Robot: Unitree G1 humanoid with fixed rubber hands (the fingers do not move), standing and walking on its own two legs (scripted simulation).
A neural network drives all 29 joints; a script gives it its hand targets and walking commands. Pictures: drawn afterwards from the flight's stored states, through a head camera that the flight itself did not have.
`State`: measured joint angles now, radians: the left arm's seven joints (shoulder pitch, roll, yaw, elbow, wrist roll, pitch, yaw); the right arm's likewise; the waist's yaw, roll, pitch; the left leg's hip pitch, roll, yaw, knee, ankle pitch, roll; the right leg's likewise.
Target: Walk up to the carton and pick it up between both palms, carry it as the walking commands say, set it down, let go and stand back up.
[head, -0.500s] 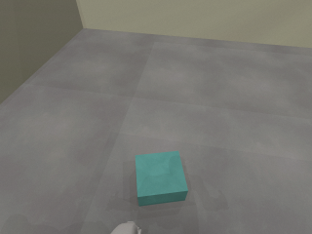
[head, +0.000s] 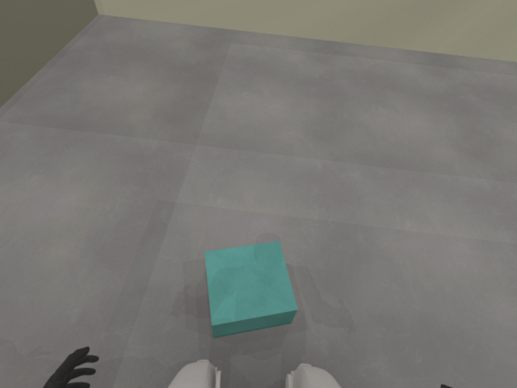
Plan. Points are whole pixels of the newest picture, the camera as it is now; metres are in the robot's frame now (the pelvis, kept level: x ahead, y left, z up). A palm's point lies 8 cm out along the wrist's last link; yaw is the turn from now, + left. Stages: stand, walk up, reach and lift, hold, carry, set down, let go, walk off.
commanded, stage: walk up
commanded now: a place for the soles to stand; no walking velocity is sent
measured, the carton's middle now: (248, 287) +0.52 +0.01 -0.64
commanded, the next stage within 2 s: none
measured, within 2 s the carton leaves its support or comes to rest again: neither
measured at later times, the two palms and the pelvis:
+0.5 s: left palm out of the picture +0.08 +0.29 -0.08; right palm out of the picture +0.11 -0.33 -0.07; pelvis +0.01 -0.02 +0.03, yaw +2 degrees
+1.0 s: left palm (64, 377) +0.15 +0.28 -0.06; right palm (472, 369) +0.17 -0.32 -0.05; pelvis +0.04 -0.02 +0.05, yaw +3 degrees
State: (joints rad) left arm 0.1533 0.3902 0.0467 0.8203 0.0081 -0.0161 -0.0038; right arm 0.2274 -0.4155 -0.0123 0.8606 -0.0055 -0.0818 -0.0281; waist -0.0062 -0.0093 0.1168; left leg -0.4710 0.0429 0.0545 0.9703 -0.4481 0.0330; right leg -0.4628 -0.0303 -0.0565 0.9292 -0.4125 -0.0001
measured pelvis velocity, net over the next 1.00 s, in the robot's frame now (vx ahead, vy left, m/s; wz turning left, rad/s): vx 0.04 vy -0.02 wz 0.06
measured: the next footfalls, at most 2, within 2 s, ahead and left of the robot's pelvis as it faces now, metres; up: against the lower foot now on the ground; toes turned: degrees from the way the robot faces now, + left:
none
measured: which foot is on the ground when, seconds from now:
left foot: down 0.00-1.00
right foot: down 0.00-1.00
